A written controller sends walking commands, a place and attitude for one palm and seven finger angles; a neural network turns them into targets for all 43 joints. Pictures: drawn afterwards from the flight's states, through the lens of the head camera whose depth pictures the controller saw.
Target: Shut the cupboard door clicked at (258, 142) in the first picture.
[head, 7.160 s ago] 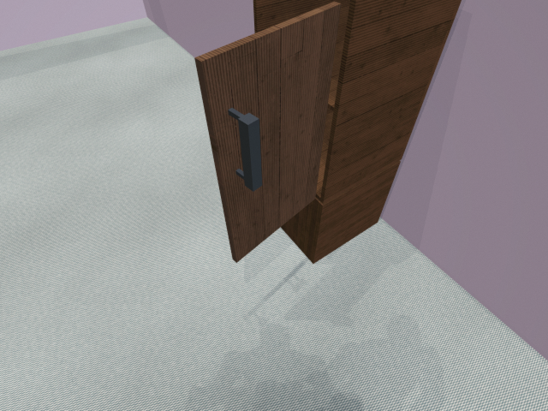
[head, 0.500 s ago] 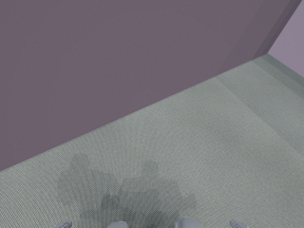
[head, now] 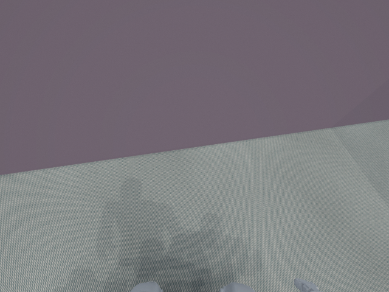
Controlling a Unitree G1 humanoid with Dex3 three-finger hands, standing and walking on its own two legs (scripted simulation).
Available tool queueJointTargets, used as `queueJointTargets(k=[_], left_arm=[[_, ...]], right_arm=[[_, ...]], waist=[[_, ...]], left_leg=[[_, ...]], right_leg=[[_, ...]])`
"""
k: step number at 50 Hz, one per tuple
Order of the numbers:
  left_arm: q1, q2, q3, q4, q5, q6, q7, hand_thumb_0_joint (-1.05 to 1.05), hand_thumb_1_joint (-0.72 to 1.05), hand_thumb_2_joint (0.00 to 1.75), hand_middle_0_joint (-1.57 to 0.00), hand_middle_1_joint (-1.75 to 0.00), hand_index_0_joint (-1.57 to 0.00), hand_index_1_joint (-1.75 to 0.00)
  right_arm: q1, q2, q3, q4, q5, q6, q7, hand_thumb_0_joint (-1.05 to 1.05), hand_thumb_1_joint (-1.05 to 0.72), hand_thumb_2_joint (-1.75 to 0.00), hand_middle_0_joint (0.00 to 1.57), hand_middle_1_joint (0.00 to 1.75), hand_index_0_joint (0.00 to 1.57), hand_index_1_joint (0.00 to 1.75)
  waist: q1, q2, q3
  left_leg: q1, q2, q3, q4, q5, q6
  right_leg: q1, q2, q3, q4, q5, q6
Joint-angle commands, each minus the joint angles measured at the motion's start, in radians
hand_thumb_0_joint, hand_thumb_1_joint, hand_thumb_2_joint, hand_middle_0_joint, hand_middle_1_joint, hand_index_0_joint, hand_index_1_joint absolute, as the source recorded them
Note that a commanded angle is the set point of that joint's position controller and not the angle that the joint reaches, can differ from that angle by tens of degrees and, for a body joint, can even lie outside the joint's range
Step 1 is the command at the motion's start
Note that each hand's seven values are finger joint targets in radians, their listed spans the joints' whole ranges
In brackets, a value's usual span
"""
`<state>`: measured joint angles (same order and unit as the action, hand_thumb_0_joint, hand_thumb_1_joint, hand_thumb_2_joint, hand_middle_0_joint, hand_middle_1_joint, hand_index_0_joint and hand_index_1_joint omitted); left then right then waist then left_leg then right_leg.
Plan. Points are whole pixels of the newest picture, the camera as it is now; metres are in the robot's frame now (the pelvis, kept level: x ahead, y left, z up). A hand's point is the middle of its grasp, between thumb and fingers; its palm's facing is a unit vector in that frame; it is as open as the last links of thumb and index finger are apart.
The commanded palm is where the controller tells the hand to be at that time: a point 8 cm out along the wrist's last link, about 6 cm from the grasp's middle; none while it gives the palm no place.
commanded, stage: walk to a spot facing it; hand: left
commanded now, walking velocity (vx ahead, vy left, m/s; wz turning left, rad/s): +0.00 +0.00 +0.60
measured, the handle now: out of the picture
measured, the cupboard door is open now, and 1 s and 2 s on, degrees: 100 100 100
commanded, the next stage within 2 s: none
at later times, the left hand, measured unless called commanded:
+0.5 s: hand out of the picture +0.01 +0.16 -0.15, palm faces +0.30 -0.93 -0.22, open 7.4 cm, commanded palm none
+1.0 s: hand out of the picture -0.02 +0.17 -0.14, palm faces +0.58 -0.77 -0.28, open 7.4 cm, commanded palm none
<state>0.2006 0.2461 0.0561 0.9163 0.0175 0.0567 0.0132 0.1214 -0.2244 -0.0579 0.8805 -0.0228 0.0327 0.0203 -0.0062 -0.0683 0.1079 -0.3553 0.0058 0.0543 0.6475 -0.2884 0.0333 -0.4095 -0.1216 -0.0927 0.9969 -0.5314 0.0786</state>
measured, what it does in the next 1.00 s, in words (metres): steps on the spot, turning left: right foot, then left foot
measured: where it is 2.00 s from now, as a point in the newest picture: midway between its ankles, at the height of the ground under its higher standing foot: (144, 285)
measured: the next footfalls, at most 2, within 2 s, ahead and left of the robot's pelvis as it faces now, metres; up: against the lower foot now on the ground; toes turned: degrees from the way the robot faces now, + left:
right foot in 0.26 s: +0.05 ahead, -0.16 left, +0.00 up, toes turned +7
left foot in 0.58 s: +0.02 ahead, +0.10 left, +0.00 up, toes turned +26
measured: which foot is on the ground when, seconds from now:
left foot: down 0.00-0.26, up 0.28-0.56, down 0.58-0.90, up 0.92-1.00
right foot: up 0.00-0.24, down 0.26-0.56, up 0.58-0.88, down 0.90-1.00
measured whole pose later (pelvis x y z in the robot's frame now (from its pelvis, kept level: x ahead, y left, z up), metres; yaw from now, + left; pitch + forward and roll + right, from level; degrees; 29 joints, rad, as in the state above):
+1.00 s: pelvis +0.01 -0.06 +0.01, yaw +36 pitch +0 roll +0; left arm 0.18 0.21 0.05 0.86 0.02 0.01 0.02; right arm 0.16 -0.25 -0.09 0.92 -0.02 0.09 0.03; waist -0.02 0.03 0.09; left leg -0.51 -0.02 -0.03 1.03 -0.45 -0.04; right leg -0.24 -0.07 -0.09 0.57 -0.32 0.01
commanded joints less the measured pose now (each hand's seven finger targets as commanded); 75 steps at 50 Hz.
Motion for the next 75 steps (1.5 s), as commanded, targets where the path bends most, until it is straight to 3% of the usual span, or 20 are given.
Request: queueJointTargets(k=[1,10,11,13,14,18,23,26,27,28,29,42,43,45,50,57,60,62,67,75], left_arm=[[-0.052,0.084,0.036,-0.102,-0.001,-0.024,-0.006,0.00,0.90,0.90,-0.20,-0.30,-0.20,-0.30],[0.035,0.075,0.036,-0.086,-0.007,-0.037,-0.002,0.00,0.90,0.90,-0.20,-0.30,-0.20,-0.30],[0.087,0.102,0.045,-0.078,-0.006,-0.045,0.003,0.00,0.90,0.90,-0.20,-0.30,-0.20,-0.30],[0.090,0.244,0.067,-0.093,0.016,-0.056,0.016,0.00,0.90,0.90,-0.20,-0.30,-0.20,-0.30],[0.046,0.208,0.053,-0.105,0.008,-0.061,0.020,0.00,0.90,0.90,-0.20,-0.30,-0.20,-0.30],[-0.036,0.126,0.030,-0.118,0.007,-0.067,0.021,0.00,0.90,0.90,-0.20,-0.30,-0.20,-0.30],[0.075,0.189,0.048,-0.070,0.012,-0.067,0.017,0.00,0.90,0.90,-0.20,-0.30,-0.20,-0.30],[0.061,0.195,0.055,-0.068,-0.001,-0.062,0.008,0.00,0.90,0.90,-0.20,-0.30,-0.20,-0.30],[0.048,0.172,0.051,-0.080,-0.006,-0.059,0.003,0.00,0.90,0.90,-0.20,-0.30,-0.20,-0.30],[0.034,0.099,0.034,-0.125,-0.013,-0.053,-0.004,0.00,0.90,0.90,-0.20,-0.30,-0.20,-0.30],[-0.043,0.099,0.024,-0.159,-0.003,-0.043,0.003,0.00,0.90,0.90,-0.20,-0.30,-0.20,-0.30],[0.054,0.081,0.037,-0.091,-0.005,-0.039,-0.002,0.00,0.90,0.90,-0.20,-0.30,-0.20,-0.30],[0.093,0.111,0.047,-0.085,-0.003,-0.047,0.003,0.00,0.90,0.90,-0.20,-0.30,-0.20,-0.30],[0.084,0.241,0.065,-0.107,0.017,-0.054,0.015,0.00,0.90,0.90,-0.20,-0.30,-0.20,-0.30],[-0.004,0.132,0.036,-0.109,0.006,-0.076,0.012,0.00,0.90,0.90,-0.20,-0.30,-0.20,-0.30],[0.126,0.198,0.062,-0.014,0.013,-0.100,-0.012,0.00,0.90,0.90,-0.20,-0.30,-0.20,-0.30],[0.079,0.191,0.066,-0.015,-0.001,-0.098,-0.026,0.00,0.90,0.90,-0.20,-0.30,-0.20,-0.30],[-0.086,0.084,0.028,-0.135,0.000,-0.099,-0.045,0.00,0.90,0.90,-0.20,-0.30,-0.20,-0.30],[-0.046,0.086,0.040,-0.056,0.011,-0.076,-0.054,0.00,0.90,0.90,-0.20,-0.30,-0.20,-0.30],[-0.137,0.063,0.022,-0.089,0.005,-0.081,-0.061,0.00,0.90,0.90,-0.20,-0.30,-0.20,-0.30]], right_arm=[[0.041,-0.212,-0.052,-0.047,-0.004,-0.013,-0.033,0.00,-0.90,-0.90,0.20,0.30,0.20,0.30],[0.001,-0.214,-0.070,-0.058,-0.004,0.007,-0.022,0.00,-0.90,-0.90,0.20,0.30,0.20,0.30],[-0.017,-0.191,-0.068,-0.072,0.003,0.009,-0.019,0.00,-0.90,-0.90,0.20,0.30,0.20,0.30],[-0.037,-0.098,-0.054,-0.113,0.011,0.006,-0.005,0.00,-0.90,-0.90,0.20,0.30,0.20,0.30],[-0.032,-0.137,-0.060,-0.099,0.000,0.011,-0.002,0.00,-0.90,-0.90,0.20,0.30,0.20,0.30],[-0.024,-0.087,-0.045,-0.058,0.008,0.026,0.012,0.00,-0.90,-0.90,0.20,0.30,0.20,0.30],[-0.083,-0.052,-0.022,-0.071,0.016,0.011,0.017,0.00,-0.90,-0.90,0.20,0.30,0.20,0.30],[0.003,-0.091,-0.026,-0.051,0.011,0.000,0.011,0.00,-0.90,-0.90,0.20,0.30,0.20,0.30],[0.060,-0.147,-0.042,-0.041,0.007,-0.007,0.009,0.00,-0.90,-0.90,0.20,0.30,0.20,0.30],[0.154,-0.267,-0.073,-0.033,-0.002,-0.014,-0.001,0.00,-0.90,-0.90,0.20,0.30,0.20,0.30],[0.222,-0.307,-0.079,-0.006,0.002,-0.006,-0.009,0.00,-0.90,-0.90,0.20,0.30,0.20,0.30],[-0.023,-0.206,-0.066,-0.067,-0.002,0.006,-0.023,0.00,-0.90,-0.90,0.20,0.30,0.20,0.30],[-0.036,-0.183,-0.064,-0.076,0.004,0.009,-0.019,0.00,-0.90,-0.90,0.20,0.30,0.20,0.30],[-0.048,-0.109,-0.053,-0.115,0.008,0.006,-0.005,0.00,-0.90,-0.90,0.20,0.30,0.20,0.30],[-0.045,-0.088,-0.044,-0.074,0.001,0.020,0.022,0.00,-0.90,-0.90,0.20,0.30,0.20,0.30],[-0.119,-0.045,-0.018,-0.085,0.007,-0.019,0.041,0.00,-0.90,-0.90,0.20,0.30,0.20,0.30],[0.061,-0.107,-0.030,-0.034,-0.002,-0.039,0.024,0.00,-0.90,-0.90,0.20,0.30,0.20,0.30],[0.336,-0.307,-0.079,0.018,-0.010,-0.049,-0.003,0.00,-0.90,-0.90,0.20,0.30,0.20,0.30],[0.117,-0.186,-0.036,-0.003,-0.005,-0.075,-0.027,0.00,-0.90,-0.90,0.20,0.30,0.20,0.30],[0.168,-0.176,-0.039,0.051,-0.004,-0.086,-0.019,0.00,-0.90,-0.90,0.20,0.30,0.20,0.30]], waist=[[-0.018,0.247,-0.139],[0.018,0.224,-0.155],[0.047,0.172,-0.170],[0.073,-0.235,-0.125],[0.045,-0.172,-0.105],[-0.004,-0.149,-0.079],[0.054,-0.136,-0.131],[0.002,-0.093,-0.170],[-0.033,0.032,-0.210],[-0.082,0.342,-0.256],[-0.109,0.295,-0.256],[0.029,0.223,-0.157],[0.052,0.154,-0.161],[0.075,-0.234,-0.119],[0.016,-0.164,-0.076],[0.074,-0.125,-0.094],[-0.034,0.008,-0.155],[-0.175,0.367,-0.212],[-0.020,0.265,-0.061],[-0.029,0.171,-0.055]], left_leg=[[0.138,0.245,-0.316,-0.320,0.224,0.114],[-0.006,0.164,-0.382,-0.277,0.078,0.081],[-0.083,0.116,-0.355,-0.210,0.035,0.044],[-0.300,-0.083,-0.082,0.255,-0.288,-0.078],[-0.267,-0.021,-0.127,0.440,-0.267,-0.065],[-0.217,0.028,-0.047,0.453,-0.165,-0.101],[-0.104,-0.002,0.049,0.101,-0.164,-0.094],[0.112,-0.022,0.062,-0.145,0.038,-0.069],[0.283,0.068,-0.048,-0.211,0.235,-0.026],[0.446,0.359,-0.432,-0.228,0.640,0.136],[0.400,0.439,-0.480,-0.244,0.658,0.225],[-0.023,0.158,-0.364,-0.248,0.111,0.078],[-0.109,0.102,-0.335,-0.184,0.025,0.036],[-0.288,-0.075,-0.086,0.294,-0.299,-0.073],[-0.247,0.037,-0.047,0.457,-0.141,-0.093],[-0.104,0.018,0.075,0.022,-0.157,-0.070],[0.276,-0.006,0.089,-0.212,-0.029,-0.029],[0.583,0.418,-0.550,-0.359,0.028,0.195],[0.188,0.257,-0.317,-0.453,-0.142,0.114],[0.176,0.213,-0.241,-0.448,0.012,0.136]], right_leg=[[-0.132,0.014,0.095,0.121,0.094,0.000],[0.207,0.117,0.046,-0.410,0.182,-0.028],[0.328,0.084,0.073,-0.570,0.234,-0.037],[0.352,-0.352,0.485,-0.808,0.147,-0.216],[0.237,-0.352,0.431,-0.785,0.199,-0.244],[0.257,-0.205,0.116,-0.655,0.659,-0.195],[0.384,-0.230,0.057,-0.545,0.866,-0.182],[0.291,-0.207,-0.013,-0.401,0.816,-0.109],[0.144,-0.170,-0.055,-0.245,0.675,-0.056],[-0.137,-0.024,-0.089,-0.001,0.039,0.024],[-0.189,0.002,0.025,0.129,-0.156,0.009],[0.230,0.110,0.049,-0.422,0.209,-0.027],[0.341,0.066,0.082,-0.572,0.233,-0.040],[0.315,-0.361,0.488,-0.809,0.114,-0.224],[0.276,-0.214,0.149,-0.730,0.367,-0.180],[0.381,-0.270,0.063,-0.685,0.373,-0.168],[0.172,-0.214,-0.076,-0.413,0.414,-0.083],[-0.362,-0.006,-0.077,0.132,-0.066,0.010],[-0.265,-0.045,0.084,0.146,0.226,-0.009],[-0.117,0.016,0.025,-0.247,0.307,0.004]])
